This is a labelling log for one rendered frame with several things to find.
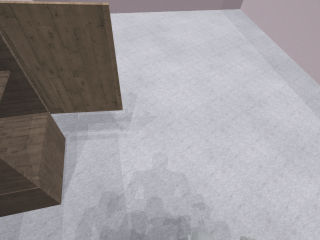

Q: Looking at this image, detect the cupboard door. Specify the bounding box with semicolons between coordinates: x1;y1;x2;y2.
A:
0;0;123;114

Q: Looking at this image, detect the right robot thigh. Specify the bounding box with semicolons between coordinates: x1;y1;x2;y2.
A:
187;230;216;240

